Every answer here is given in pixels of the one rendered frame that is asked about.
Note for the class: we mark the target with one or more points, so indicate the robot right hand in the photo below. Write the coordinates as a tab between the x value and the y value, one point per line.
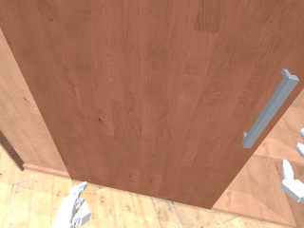
294	188

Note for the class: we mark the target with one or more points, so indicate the robot left hand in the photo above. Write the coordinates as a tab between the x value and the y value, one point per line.
70	205

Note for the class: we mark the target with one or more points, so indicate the wardrobe door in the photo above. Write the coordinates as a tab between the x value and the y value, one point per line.
20	119
152	96

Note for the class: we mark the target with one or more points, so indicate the handle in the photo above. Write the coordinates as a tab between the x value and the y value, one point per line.
284	89

